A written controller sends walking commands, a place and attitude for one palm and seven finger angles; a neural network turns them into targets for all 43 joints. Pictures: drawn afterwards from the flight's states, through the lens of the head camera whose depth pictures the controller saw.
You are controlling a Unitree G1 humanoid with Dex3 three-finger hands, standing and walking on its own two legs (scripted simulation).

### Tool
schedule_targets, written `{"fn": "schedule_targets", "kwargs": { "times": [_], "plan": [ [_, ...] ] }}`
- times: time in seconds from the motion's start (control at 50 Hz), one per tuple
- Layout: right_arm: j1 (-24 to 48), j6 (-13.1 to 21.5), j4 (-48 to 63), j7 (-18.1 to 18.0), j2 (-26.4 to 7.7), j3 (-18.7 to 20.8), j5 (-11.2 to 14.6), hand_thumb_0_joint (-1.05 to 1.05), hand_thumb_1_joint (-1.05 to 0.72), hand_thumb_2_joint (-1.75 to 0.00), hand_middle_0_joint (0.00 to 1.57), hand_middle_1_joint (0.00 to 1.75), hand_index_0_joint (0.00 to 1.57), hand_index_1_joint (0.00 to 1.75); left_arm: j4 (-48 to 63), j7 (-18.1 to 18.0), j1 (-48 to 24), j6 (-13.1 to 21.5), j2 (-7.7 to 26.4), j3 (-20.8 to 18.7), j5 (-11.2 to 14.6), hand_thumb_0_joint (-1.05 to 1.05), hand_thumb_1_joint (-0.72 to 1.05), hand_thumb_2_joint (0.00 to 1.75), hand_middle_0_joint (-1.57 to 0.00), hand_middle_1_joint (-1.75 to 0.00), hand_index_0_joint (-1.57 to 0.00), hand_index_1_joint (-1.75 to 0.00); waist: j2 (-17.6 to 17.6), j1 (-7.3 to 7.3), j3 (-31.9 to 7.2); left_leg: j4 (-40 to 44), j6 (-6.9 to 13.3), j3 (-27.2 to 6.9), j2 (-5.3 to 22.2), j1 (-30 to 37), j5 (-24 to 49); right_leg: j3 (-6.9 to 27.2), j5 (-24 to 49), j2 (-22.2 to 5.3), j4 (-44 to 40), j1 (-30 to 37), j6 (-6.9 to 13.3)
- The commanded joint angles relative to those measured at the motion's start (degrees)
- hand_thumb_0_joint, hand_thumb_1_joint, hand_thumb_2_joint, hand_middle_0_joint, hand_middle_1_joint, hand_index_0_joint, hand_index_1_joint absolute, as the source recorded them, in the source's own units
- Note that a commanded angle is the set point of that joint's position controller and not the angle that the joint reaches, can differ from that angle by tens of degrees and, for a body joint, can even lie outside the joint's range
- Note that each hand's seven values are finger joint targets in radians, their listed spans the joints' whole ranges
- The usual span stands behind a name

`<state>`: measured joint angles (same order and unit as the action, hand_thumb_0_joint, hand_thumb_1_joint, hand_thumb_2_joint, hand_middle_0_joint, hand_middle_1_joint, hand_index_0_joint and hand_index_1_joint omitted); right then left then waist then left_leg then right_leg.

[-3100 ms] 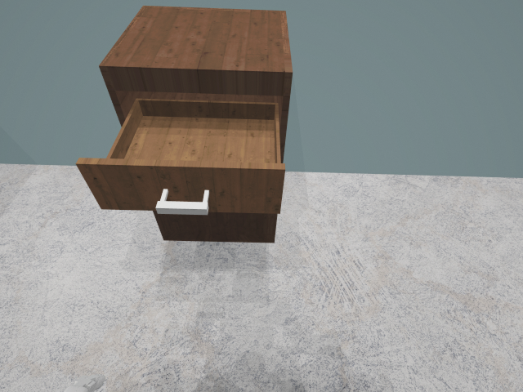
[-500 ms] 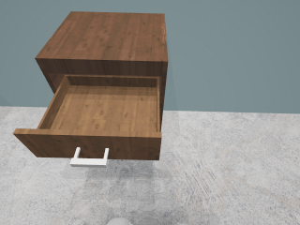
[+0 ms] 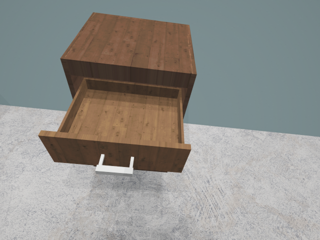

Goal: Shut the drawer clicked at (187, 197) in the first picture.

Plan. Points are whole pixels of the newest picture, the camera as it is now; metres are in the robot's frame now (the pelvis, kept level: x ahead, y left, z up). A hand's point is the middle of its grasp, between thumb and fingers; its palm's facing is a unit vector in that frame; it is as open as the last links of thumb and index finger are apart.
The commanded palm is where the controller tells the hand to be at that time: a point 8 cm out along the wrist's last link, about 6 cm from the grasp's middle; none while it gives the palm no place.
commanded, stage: come to a stop and stand still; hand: left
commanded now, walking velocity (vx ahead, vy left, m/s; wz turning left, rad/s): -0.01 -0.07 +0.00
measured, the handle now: (116, 164) +0.35 +0.16 -0.10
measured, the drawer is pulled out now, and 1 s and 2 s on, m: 0.29 0.29 0.29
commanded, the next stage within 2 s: look again from close up in 1.52 s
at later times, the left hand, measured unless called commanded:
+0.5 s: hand out of the picture -0.03 +0.07 -0.18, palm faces +0.04 -0.99 -0.16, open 7.4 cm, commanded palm none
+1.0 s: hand out of the picture -0.04 +0.08 -0.19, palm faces +0.09 -0.98 -0.15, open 7.4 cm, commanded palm none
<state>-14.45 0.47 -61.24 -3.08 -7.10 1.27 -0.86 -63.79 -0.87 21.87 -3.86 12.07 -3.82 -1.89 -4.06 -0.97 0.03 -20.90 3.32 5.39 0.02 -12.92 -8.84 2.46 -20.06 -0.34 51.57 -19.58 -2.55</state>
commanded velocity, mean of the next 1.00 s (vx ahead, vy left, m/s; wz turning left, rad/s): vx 0.00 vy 0.00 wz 0.00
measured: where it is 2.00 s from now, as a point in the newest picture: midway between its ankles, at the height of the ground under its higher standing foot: outside the picture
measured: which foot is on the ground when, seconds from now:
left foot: down 0.00-1.00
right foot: up 0.00-0.20, down 0.22-1.00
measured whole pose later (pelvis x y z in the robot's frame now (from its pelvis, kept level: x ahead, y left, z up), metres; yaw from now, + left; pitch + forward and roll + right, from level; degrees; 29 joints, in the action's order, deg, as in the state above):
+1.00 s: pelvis +0.02 -0.07 -0.01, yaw +0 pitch -2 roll +0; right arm -12.6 -0.4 -66.0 -3.7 -8.4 0.6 0.1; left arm -67.5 -2.8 21.4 0.3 5.3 -0.6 -0.7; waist -1.0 -1.3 2.0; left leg -25.9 -2.3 2.9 3.5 -11.1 -13.0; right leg -3.2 -19.6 2.3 21.7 -0.6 3.0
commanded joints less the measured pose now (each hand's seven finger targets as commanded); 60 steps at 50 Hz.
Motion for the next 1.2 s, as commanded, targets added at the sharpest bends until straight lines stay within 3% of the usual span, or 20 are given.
{"fn": "schedule_targets", "kwargs": {
  "times": [0.0, 0.04, 0.1, 0.16, 0.18, 0.2, 0.22, 0.24, 0.26, 0.28, 0.34, 0.44, 0.48, 0.64, 0.72, 1.0, 1.1, 1.18],
  "plan": [
    [-6.9, 0.3, -1.0, -0.9, -9.7, 2.4, -0.2, 0.00, -0.90, -0.90, 0.20, 0.30, 0.20, 0.30, 2.8, -0.2, -0.8, 0.7, 1.5, 0.6, 0.1, 0.00, 0.90, 0.90, -0.20, -0.30, -0.20, -0.30, 11.8, 3.46, 0.3, 8.6, 3.5, -15.3, 16.1, 10.1, 4.6, -1.1, -5.0, -1.4, -6.6, -4.8, -0.1],
    [-6.8, 0.0, -1.7, -0.7, -10.2, 2.7, -0.3, 0.00, -0.90, -0.90, 0.20, 0.30, 0.20, 0.30, 2.2, -0.3, -0.5, 0.7, 0.4, 1.0, 0.2, 0.00, 0.90, 0.90, -0.20, -0.30, -0.20, -0.30, 12.3, 3.55, -0.4, 8.7, 3.8, -15.4, 16.0, 9.6, 2.0, -2.0, -6.3, -1.2, -10.9, -2.1, 0.4],
    [-6.0, -0.1, -2.7, -0.1, -10.1, 2.7, -0.4, 0.00, -0.90, -0.90, 0.20, 0.30, 0.20, 0.30, 0.8, -0.5, 1.2, 1.2, -1.0, 1.7, 0.6, 0.00, 0.90, 0.90, -0.20, -0.30, -0.20, -0.30, 12.6, 2.48, -0.3, 9.3, 3.5, -15.1, 14.7, 6.2, -3.5, -3.3, -4.7, -0.8, -18.1, 3.1, 1.5],
    [-5.4, -0.5, -3.8, 0.4, -8.7, 2.6, 0.1, 0.00, -0.90, -0.90, 0.20, 0.30, 0.20, 0.30, -1.4, -1.0, 4.7, 2.0, -1.3, 2.0, 0.7, 0.00, 0.90, 0.90, -0.20, -0.30, -0.20, -0.30, 9.9, 0.45, 0.7, 7.2, 0.5, -11.5, 11.3, 0.1, -9.8, -5.2, 6.7, -0.9, -31.9, 12.3, 2.1],
    [-6.0, -0.5, -4.2, 0.7, -6.8, 2.3, 0.4, 0.00, -0.90, -0.90, 0.20, 0.30, 0.20, 0.30, -1.5, -1.3, 4.6, 2.5, 0.0, 2.1, 0.8, 0.00, 0.90, 0.90, -0.20, -0.30, -0.20, -0.30, 7.6, 0.62, 1.5, 5.8, -1.2, -10.2, 9.2, -3.2, -11.5, -3.0, 7.8, -2.5, -34.5, 15.4, 2.7],
    [-5.7, -0.5, -4.2, 0.8, -5.1, 1.8, 0.6, 0.00, -0.90, -0.90, 0.20, 0.30, 0.20, 0.30, -1.6, -1.6, 3.9, 3.0, 0.7, 2.2, 0.8, 0.00, 0.90, 0.90, -0.20, -0.30, -0.20, -0.30, 4.7, 0.95, 2.7, 3.4, -2.7, -8.1, 7.0, -4.2, -11.4, 1.2, 4.6, -5.7, -35.7, 13.7, 3.9],
    [-6.0, -0.5, -4.4, 1.0, -3.5, 1.3, 0.7, 0.00, -0.90, -0.90, 0.20, 0.30, 0.20, 0.30, -1.4, -1.7, 2.4, 3.4, 1.7, 2.5, 0.9, 0.00, 0.90, 0.90, -0.20, -0.30, -0.20, -0.30, 1.6, 1.38, 4.0, 0.8, -3.5, -5.8, 5.1, -2.2, -9.9, 3.3, 0.7, -8.5, -37.7, 9.4, 5.0],
    [-6.3, -0.6, -4.8, 1.2, -2.6, 0.8, 0.5, 0.00, -0.90, -0.90, 0.20, 0.30, 0.20, 0.30, -1.4, -1.6, 0.4, 3.7, 2.0, 2.7, 0.9, 0.00, 0.90, 0.90, -0.20, -0.30, -0.20, -0.30, -2.2, 2.13, 5.9, -0.8, -3.8, -4.5, 4.0, 0.0, -6.6, 4.2, -1.7, -9.3, -39.4, 4.8, 5.8],
    [-5.9, -1.0, -4.9, 1.2, -2.4, 0.5, 0.2, 0.00, -0.90, -0.90, 0.20, 0.30, 0.20, 0.30, -1.3, -1.6, 0.0, 4.2, 1.6, 2.7, 1.1, 0.00, 0.90, 0.90, -0.20, -0.30, -0.20, -0.30, -8.2, 1.86, 8.3, -2.3, -3.6, -4.3, 4.0, 1.2, -4.2, 5.1, -1.8, -8.8, -41.3, 1.5, 6.0],
    [-6.5, -1.2, -5.3, 1.3, -2.4, 0.5, 0.2, 0.00, -0.90, -0.90, 0.20, 0.30, 0.20, 0.30, -1.1, -1.7, -0.4, 4.2, 1.1, 3.0, 1.2, 0.00, 0.90, 0.90, -0.20, -0.30, -0.20, -0.30, -8.5, 2.01, 10.4, -2.7, -3.5, -4.2, 4.2, 1.5, -3.5, 4.8, -2.4, -8.9, -42.3, -0.2, 6.1],
    [-8.8, -1.1, -6.5, 1.2, -2.2, 0.1, 0.0, 0.00, -0.90, -0.90, 0.20, 0.30, 0.20, 0.30, -0.9, -2.0, 0.0, 4.6, -0.5, 3.3, 1.4, 0.00, 0.90, 0.90, -0.20, -0.30, -0.20, -0.30, -3.0, 2.26, 11.1, -1.9, -3.6, -4.7, 5.1, 2.5, 0.9, 3.3, 2.4, -7.3, -40.1, 0.6, 5.9],
    [-9.1, -1.4, -7.0, 0.8, -1.5, -0.2, 0.2, 0.00, -0.90, -0.90, 0.20, 0.30, 0.20, 0.30, -1.2, -2.1, 1.9, 4.4, -0.7, 3.0, 1.6, 0.00, 0.90, 0.90, -0.20, -0.30, -0.20, -0.30, 3.5, 1.62, 12.0, -2.8, -4.1, -4.5, 5.2, 1.7, 0.9, 3.6, 2.4, -6.5, -40.2, 1.5, 5.3],
    [-9.1, -1.4, -6.9, 0.7, -1.3, -0.3, 0.3, 0.00, -0.90, -0.90, 0.20, 0.30, 0.20, 0.30, -1.2, -2.1, 2.8, 4.5, -0.7, 2.8, 1.6, 0.00, 0.90, 0.90, -0.20, -0.30, -0.20, -0.30, 2.8, 1.23, 11.7, -3.2, -4.0, -4.1, 5.1, 1.3, 0.9, 3.3, 5.0, -6.3, -40.3, 2.8, 4.3],
    [-7.6, -0.9, -5.9, -0.4, -1.1, -0.2, 0.7, 0.00, -0.90, -0.90, 0.20, 0.30, 0.20, 0.30, -2.5, -2.7, 5.6, 4.9, -1.8, 2.5, 1.5, 0.00, 0.90, 0.90, -0.20, -0.30, -0.20, -0.30, 1.2, 0.73, 4.0, -5.4, -3.9, -3.1, 4.5, 1.4, 4.2, 1.0, 37.2, -6.8, -34.0, 13.2, 0.4],
    [-6.1, -0.9, -5.3, -0.7, -1.6, -0.2, 0.9, 0.00, -0.90, -0.90, 0.20, 0.30, 0.20, 0.30, -3.1, -2.8, 6.5, 4.8, -1.9, 2.5, 1.3, 0.00, 0.90, 0.90, -0.20, -0.30, -0.20, -0.30, 1.3, 0.54, 3.4, -6.1, -3.6, -2.9, 4.6, 2.7, 5.8, 0.4, 43.0, -6.8, -32.5, 13.9, -0.1],
    [-2.8, -0.2, -3.8, -0.5, -4.9, -0.5, 0.6, 0.00, -0.90, -0.90, 0.20, 0.30, 0.20, 0.30, -2.8, -2.2, 4.7, 4.4, -1.2, 2.8, 1.1, 0.00, 0.90, 0.90, -0.20, -0.30, -0.20, -0.30, 4.2, 0.73, 4.5, -3.4, -2.5, -5.2, 6.8, 7.9, 15.8, -0.9, 27.7, -5.4, -33.2, 10.7, 2.9],
    [-1.7, 0.0, -3.5, -0.2, -5.9, -0.7, 0.5, 0.00, -0.90, -0.90, 0.20, 0.30, 0.20, 0.30, -2.3, -1.9, 3.0, 4.3, -0.4, 2.9, 1.2, 0.00, 0.90, 0.90, -0.20, -0.30, -0.20, -0.30, 5.3, 0.47, 5.1, -0.8, -2.3, -6.3, 6.9, 7.6, 13.7, -0.9, 19.7, -5.4, -34.3, 10.3, 3.4],
    [-1.8, 0.2, -3.4, 0.1, -6.4, -0.8, 0.6, 0.00, -0.90, -0.90, 0.20, 0.30, 0.20, 0.30, -1.9, -1.7, 1.8, 4.3, 0.5, 2.8, 1.2, 0.00, 0.90, 0.90, -0.20, -0.30, -0.20, -0.30, 4.1, 0.24, 4.8, 0.7, -2.1, -6.9, 6.9, 7.3, 12.1, -1.1, 16.4, -5.4, -35.1, 10.9, 3.4]
  ]
}}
